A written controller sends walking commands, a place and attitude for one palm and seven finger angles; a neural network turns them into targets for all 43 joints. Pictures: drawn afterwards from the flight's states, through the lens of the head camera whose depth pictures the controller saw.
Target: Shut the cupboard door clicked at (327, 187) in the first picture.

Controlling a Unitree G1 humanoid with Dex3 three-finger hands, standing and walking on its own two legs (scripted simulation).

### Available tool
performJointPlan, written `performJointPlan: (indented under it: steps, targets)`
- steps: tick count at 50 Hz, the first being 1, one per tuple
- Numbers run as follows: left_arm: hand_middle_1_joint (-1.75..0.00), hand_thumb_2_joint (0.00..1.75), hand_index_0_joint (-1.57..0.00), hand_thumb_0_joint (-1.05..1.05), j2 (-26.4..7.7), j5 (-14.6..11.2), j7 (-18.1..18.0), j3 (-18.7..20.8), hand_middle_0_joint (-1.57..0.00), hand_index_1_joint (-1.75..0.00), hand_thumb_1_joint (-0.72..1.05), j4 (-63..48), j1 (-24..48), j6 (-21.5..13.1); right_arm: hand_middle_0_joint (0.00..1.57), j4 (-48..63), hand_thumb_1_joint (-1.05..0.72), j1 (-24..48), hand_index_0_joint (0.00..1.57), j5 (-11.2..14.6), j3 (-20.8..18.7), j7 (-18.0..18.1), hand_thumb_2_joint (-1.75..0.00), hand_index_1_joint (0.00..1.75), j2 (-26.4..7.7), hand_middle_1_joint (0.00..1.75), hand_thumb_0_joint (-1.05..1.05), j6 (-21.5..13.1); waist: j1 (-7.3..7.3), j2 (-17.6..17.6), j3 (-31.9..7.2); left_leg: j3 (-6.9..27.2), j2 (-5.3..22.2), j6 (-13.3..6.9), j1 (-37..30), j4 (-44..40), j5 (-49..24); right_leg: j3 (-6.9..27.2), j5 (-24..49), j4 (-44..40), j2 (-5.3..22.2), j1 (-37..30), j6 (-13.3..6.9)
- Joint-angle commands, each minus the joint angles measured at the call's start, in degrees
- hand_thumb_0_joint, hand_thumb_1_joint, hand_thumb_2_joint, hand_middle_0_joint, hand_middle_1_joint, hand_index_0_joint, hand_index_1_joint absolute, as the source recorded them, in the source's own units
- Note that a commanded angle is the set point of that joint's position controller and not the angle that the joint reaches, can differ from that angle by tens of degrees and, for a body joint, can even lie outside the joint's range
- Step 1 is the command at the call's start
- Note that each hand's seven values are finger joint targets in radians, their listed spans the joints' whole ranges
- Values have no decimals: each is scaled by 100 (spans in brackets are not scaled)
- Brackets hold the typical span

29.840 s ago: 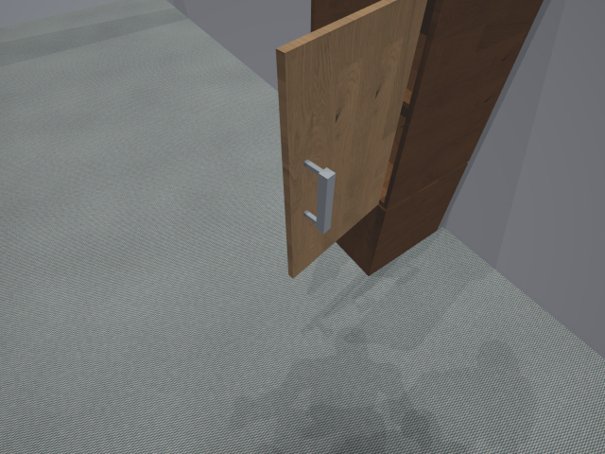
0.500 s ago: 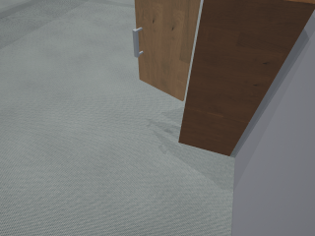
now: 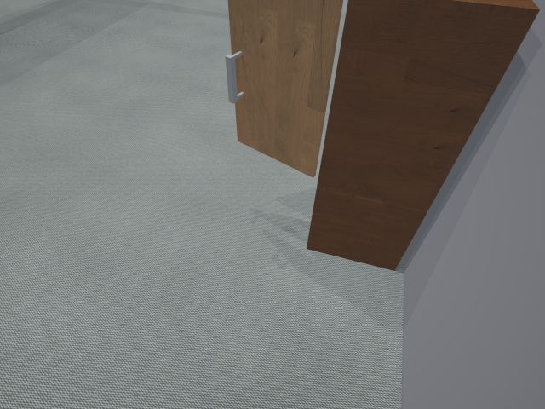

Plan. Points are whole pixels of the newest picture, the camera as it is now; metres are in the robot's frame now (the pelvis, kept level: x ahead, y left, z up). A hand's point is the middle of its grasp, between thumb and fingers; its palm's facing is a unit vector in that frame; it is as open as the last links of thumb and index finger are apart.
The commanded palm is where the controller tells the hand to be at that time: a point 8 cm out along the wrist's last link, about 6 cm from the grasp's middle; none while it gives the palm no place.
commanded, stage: look to check the result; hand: left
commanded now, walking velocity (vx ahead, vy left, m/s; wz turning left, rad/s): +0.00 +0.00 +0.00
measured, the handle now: (236, 77) +1.11 +0.19 -0.05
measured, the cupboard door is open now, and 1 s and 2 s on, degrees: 70 70 70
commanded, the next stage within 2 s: walk to a spot facing it in 0.58 s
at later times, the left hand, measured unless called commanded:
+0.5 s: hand out of the picture +0.02 +0.19 -0.17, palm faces +0.03 -0.97 -0.22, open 7.3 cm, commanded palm none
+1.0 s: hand out of the picture +0.06 +0.20 -0.18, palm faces +0.14 -0.96 -0.24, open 7.3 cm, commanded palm none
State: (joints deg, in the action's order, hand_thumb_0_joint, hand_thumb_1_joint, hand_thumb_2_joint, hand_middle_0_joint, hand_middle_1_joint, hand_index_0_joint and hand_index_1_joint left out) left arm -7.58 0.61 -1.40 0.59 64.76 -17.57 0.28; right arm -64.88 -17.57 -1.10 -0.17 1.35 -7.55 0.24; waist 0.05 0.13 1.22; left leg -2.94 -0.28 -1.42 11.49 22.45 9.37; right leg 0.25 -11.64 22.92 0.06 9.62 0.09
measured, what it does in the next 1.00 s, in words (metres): stands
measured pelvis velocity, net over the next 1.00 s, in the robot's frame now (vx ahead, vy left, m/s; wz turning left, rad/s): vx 0.02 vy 0.00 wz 0.13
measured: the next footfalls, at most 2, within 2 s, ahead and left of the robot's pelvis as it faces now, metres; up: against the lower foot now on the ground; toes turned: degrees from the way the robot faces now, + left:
right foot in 1.54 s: +0.09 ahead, -0.15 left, +0.00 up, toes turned +28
left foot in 1.94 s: +0.02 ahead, +0.17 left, +0.00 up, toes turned +51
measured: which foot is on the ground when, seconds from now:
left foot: down 0.00-1.00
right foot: down 0.00-1.00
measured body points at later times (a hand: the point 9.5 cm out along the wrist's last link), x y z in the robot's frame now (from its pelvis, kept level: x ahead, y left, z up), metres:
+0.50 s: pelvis +0.01 -0.01 +0.00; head +0.02 -0.01 +0.45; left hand +0.02 +0.24 -0.16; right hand +0.02 -0.25 -0.16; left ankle +0.03 +0.10 -0.74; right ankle +0.01 -0.12 -0.74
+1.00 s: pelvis +0.02 +0.00 -0.01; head +0.05 +0.00 +0.44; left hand +0.05 +0.25 -0.16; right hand +0.07 -0.25 -0.16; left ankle +0.02 +0.10 -0.73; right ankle +0.01 -0.12 -0.74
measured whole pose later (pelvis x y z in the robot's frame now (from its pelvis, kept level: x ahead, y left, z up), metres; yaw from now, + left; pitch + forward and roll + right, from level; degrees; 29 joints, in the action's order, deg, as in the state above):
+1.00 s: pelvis +0.02 +0.00 -0.01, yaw +7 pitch -1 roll -1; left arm -11.9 1.1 -1.4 3.0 58.3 -10.1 1.1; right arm -60.6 -12.0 -1.1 -2.0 0.0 -11.8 2.7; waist 1.1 -0.4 5.0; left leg -0.1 -0.2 0.4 18.4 38.8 20.6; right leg -6.7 -18.2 30.1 1.3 10.3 -0.7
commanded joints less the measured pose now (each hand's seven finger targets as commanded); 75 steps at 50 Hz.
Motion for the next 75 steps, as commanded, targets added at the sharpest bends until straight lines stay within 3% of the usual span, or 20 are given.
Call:
performJointPlan:
  steps: [1,35,38,41,44,46,47,49,51,52,53,54,55,57,60,64,70,73,74,75]
  targets:
    - [-30,90,-20,0,-639,30,-73,105,-20,-30,90,-123,-381,-74,20,191,-90,-268,20,30,-131,76,-90,30,-649,30,0,-82,8,-95,392,670,608,-14,127,-669,658,385,-150,-448,428,374,-195]
    - [-30,90,-20,0,-1454,28,-9,194,-20,-30,90,-284,433,-175,20,298,-90,578,20,27,-218,27,-90,30,-1433,30,0,-130,24,-20,156,611,677,18,-391,-516,-276,528,429,-665,577,99,-248]
    - [-30,90,-20,0,-1123,12,-52,165,-20,-30,90,-307,286,-95,20,330,-90,447,20,31,-131,-3,-90,30,-1025,30,0,-55,14,-2,12,630,628,74,-204,-280,-660,338,722,-364,665,-64,-166]
    - [-30,90,-20,0,-1259,14,-64,252,-20,-30,90,-420,248,-18,20,427,-90,494,20,25,-160,-18,-90,30,-1073,30,0,15,-42,-52,59,691,571,79,138,9,-741,232,801,-61,793,-88,-204]
    - [-30,90,-20,0,-1451,38,-75,377,-20,-30,90,-603,235,13,20,605,-90,504,20,35,-232,-41,-90,30,-1076,30,0,65,-63,336,-72,590,339,131,494,604,-769,292,1062,36,1167,-249,-422]
    - [-30,90,-20,0,-1550,52,-85,451,-20,-30,90,-769,252,35,20,751,-90,538,20,27,-284,-62,-90,30,-1008,30,0,129,-86,801,-70,329,126,213,728,1498,104,511,1153,-173,1646,-196,-755]
    - [-30,90,-20,0,-1557,69,-96,478,-20,-30,90,-851,301,35,20,824,-90,579,20,15,-311,-69,-90,30,-979,30,0,164,-80,962,-1,260,95,251,949,2032,1107,582,1469,-222,1885,-206,-965]
    - [-30,90,-20,0,-1545,125,-127,524,-20,-30,90,-1000,472,32,20,931,-90,577,20,28,-354,-92,-90,30,-942,30,0,192,-37,1033,86,270,245,264,1188,2443,1913,420,2088,-111,2151,-237,-1143]
    - [-30,90,-20,0,-1557,122,-115,559,-20,-30,90,-1116,618,25,20,975,-90,474,20,48,-361,-146,-90,30,-885,30,0,178,77,899,92,218,369,292,911,1569,1498,-23,2447,442,2008,-229,-883]
    - [-30,90,-20,0,-1527,86,-100,564,-20,-30,90,-1171,625,33,20,941,-90,260,20,32,-352,-158,-90,30,-916,30,0,148,173,554,-22,189,357,276,401,898,557,-281,2139,892,1835,25,-609]
    - [-30,90,-20,0,-1336,51,-80,549,-20,-30,90,-1240,562,71,20,914,-90,-31,20,-6,-393,-162,-90,30,-1160,30,0,89,262,-597,-150,1092,819,22,-144,168,-1163,-721,961,1865,1272,664,-149]
    - [-30,90,-20,0,-986,-5,-65,472,-20,-30,90,-1400,475,116,20,913,-90,-284,20,-75,-501,-99,-90,30,-1630,30,0,66,301,-2161,-168,2902,2004,-644,-640,-294,-3352,-870,-2141,3092,402,1801,327]
    - [-30,90,-20,0,-1117,41,-94,437,-20,-30,90,-1508,768,176,20,808,-90,-512,20,-104,-545,-33,-90,30,-1780,30,0,132,460,-1618,-269,3026,2228,-993,-527,-402,-2951,-149,-2588,3842,327,1832,212]
    - [-30,90,-20,0,-1137,77,-80,519,-20,-30,90,-1483,853,230,20,1017,-90,-99,20,-97,-508,9,-90,30,-1591,30,0,125,268,-1201,-14,2762,1781,-654,84,-748,-524,131,-1804,4147,467,1969,152]
    - [-30,90,-20,0,-1086,86,5,519,-20,-30,90,-1502,836,158,20,1154,-90,152,20,-92,-472,54,-90,30,-1479,30,0,55,133,-430,-85,2488,1468,-643,-119,-663,-659,215,-1069,4065,425,2162,285]
    - [-30,90,-20,0,-1014,75,27,510,-20,-30,90,-1575,765,139,20,1194,-90,153,20,-66,-531,35,-90,30,-1553,30,0,62,155,-611,-472,2308,1223,-678,-388,-584,-529,114,-1015,3550,280,2014,356]
    - [-30,90,-20,0,-1040,54,5,479,-20,-30,90,-1764,836,157,20,1304,-90,235,20,-92,-639,-35,-90,30,-1651,30,0,169,205,-1039,-457,2754,1058,-704,-86,-569,-56,47,-1270,2417,47,1506,331]
    - [-30,90,-20,0,-1115,23,-5,489,-20,-30,90,-1664,345,136,20,1438,-90,498,20,-83,-694,-65,-90,30,-1668,30,0,218,25,-1188,-592,2779,759,-539,357,-453,229,-74,-1091,1287,-179,539,251]
    - [-30,90,-20,0,-1171,15,-1,531,-20,-30,90,-1562,-24,132,20,1537,-90,685,20,-72,-707,-71,-90,30,-1618,30,0,255,-138,-1160,-599,2674,564,-367,936,-482,1084,-226,-877,752,-217,-178,210]
    - [-30,90,-20,0,-1355,53,-4,595,-20,-30,90,-1472,-423,115,20,1621,-90,861,20,-49,-694,-83,-90,30,-1482,30,0,283,-343,-742,-541,2410,217,-127,1812,-194,2062,-56,-1008,-30,9,-1035,98]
